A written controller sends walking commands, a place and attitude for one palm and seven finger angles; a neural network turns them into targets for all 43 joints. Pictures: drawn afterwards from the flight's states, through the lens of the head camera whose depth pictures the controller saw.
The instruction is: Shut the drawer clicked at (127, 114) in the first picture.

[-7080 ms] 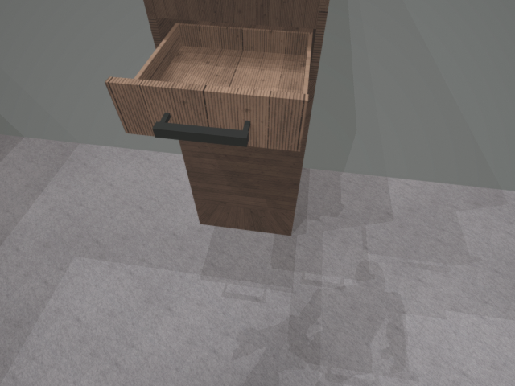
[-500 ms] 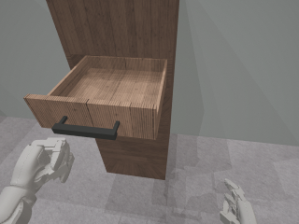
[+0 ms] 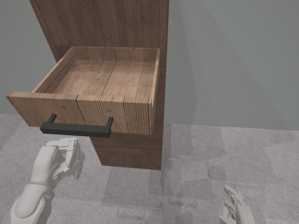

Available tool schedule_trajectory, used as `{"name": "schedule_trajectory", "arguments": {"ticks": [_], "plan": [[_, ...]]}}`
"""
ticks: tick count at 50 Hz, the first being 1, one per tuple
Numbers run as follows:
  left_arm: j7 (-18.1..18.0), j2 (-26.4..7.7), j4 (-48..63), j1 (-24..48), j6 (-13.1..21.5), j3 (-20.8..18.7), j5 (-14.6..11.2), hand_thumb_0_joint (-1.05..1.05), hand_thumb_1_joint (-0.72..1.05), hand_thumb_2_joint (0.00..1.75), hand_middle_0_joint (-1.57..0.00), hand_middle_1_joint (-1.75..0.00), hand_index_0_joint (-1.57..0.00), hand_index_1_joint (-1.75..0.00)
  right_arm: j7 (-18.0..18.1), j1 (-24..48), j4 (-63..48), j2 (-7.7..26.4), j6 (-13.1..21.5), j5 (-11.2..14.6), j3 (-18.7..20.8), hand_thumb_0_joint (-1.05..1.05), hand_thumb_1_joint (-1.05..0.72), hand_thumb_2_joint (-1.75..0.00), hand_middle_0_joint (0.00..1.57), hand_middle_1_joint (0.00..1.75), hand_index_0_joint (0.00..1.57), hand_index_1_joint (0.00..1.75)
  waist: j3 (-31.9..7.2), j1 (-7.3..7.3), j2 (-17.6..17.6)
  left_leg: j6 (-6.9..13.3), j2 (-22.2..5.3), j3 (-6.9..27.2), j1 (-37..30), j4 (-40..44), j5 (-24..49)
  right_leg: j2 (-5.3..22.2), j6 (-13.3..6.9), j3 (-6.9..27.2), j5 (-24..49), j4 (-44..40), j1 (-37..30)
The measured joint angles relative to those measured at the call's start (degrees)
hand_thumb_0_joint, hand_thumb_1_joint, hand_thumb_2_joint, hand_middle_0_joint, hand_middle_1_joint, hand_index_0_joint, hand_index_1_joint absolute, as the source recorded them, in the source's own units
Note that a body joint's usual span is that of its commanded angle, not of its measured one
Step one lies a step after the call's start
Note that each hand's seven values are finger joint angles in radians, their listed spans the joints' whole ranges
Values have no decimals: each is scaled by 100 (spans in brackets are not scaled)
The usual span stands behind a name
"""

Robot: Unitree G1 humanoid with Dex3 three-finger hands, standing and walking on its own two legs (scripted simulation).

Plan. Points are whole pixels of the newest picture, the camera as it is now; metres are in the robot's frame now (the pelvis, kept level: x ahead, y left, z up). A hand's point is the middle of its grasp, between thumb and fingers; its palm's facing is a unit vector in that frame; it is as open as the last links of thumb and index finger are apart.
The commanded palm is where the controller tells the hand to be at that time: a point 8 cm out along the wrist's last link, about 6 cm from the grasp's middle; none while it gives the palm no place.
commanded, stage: bring the fist close to the handle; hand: left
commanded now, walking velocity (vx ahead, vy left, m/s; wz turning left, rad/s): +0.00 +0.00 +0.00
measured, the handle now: (78, 124) +0.34 +0.22 +0.11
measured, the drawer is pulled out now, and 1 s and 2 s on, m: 0.29 0.28 0.15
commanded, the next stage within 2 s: push the drawer shut in 0.46 s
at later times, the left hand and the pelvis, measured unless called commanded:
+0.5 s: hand (78, 160) +0.24 +0.19 +0.10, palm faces +0.00 -1.00 -0.06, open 3.3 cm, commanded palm +0.22 +0.24 +0.11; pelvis +0.00 +0.00 +0.00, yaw +0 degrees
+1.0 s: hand (82, 147) +0.27 +0.19 +0.10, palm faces -0.01 -1.00 -0.05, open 3.1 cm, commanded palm +0.27 +0.24 +0.11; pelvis +0.00 -0.01 +0.00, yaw +0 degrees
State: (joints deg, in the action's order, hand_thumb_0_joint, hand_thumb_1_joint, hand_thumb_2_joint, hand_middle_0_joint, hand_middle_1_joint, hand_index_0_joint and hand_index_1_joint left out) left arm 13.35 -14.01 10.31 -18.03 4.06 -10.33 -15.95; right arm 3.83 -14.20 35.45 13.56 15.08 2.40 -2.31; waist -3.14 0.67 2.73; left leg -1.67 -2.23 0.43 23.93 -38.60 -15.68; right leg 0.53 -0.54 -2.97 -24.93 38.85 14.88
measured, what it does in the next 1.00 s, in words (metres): stands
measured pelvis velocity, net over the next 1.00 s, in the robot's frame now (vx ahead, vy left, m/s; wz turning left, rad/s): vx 0.00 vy -0.01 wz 0.00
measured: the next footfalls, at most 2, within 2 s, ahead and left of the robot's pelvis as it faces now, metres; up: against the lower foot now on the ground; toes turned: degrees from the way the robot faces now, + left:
none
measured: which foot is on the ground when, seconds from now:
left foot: down 0.00-1.00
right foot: down 0.00-1.00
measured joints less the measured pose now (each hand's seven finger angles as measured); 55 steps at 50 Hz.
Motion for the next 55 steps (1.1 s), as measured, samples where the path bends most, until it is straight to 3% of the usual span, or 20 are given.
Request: {"name": "schedule_trajectory", "arguments": {"ticks": [10, 19, 31, 41, 55], "plan": [[70, -84, -640, 437, 296, -113, -10, 2, 89, 90, -140, -160, -141, -160, -2, 23, -2, 35, -183, 0, 43, 2, -90, -90, 20, 30, 20, 30, -10, -48, -27, -24, -35, 4, 181, -118, -43, -32, -28, 6, -50, 136, 194], [172, -105, -608, 285, 284, -238, -155, 2, 89, 90, -140, -160, -140, -160, -14, -29, -84, 83, -261, 40, 100, 2, -90, -90, 20, 30, 20, 30, -100, -70, 6, -30, -53, -22, 181, -108, -71, -47, -31, 35, -59, 114, 202], [153, -61, -520, 221, 387, -155, -121, 2, 89, 90, -140, -160, -141, -160, -8, 48, -101, 56, -271, 32, 78, 2, -90, -90, 20, 30, 20, 30, -80, -26, 22, -40, -41, 37, 240, -171, -77, -44, -43, -22, -86, 173, 234], [190, -154, -1222, 1051, 278, -161, -77, 2, 89, 91, -141, -160, -141, -160, 35, 124, 8, 39, -349, 40, 20, 2, -90, -90, 20, 30, 20, 30, -40, -40, 25, -50, -45, 55, 249, -136, -26, -52, -58, -37, -55, 167, 253], [251, -266, -2087, 1865, 390, -158, -25, -2, 80, 92, -140, -160, -141, -160, 85, 107, 218, 129, -482, 68, 59, 2, -90, -90, 20, 30, 20, 30, 75, -23, 2, -37, -37, 102, 259, -75, 75, -56, -59, -82, 25, 118, 251]]}}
